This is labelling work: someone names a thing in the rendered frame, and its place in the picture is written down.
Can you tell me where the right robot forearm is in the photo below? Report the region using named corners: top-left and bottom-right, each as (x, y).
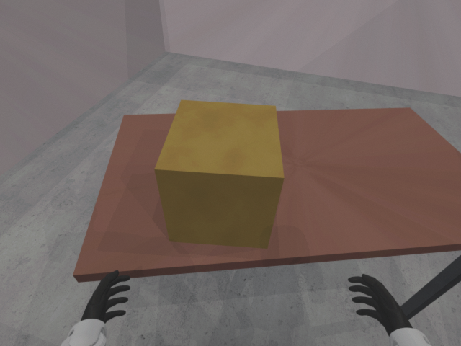
top-left (389, 327), bottom-right (431, 346)

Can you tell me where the left robot hand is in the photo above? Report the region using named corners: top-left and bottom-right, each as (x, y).
top-left (81, 270), bottom-right (130, 323)

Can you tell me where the right robot hand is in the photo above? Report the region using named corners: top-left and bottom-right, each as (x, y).
top-left (348, 274), bottom-right (413, 336)

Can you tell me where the left robot forearm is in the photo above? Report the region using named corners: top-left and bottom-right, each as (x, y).
top-left (61, 319), bottom-right (107, 346)

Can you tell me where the table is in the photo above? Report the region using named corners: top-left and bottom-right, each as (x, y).
top-left (73, 107), bottom-right (461, 320)

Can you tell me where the carton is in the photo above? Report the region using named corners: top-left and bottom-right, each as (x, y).
top-left (154, 100), bottom-right (284, 249)

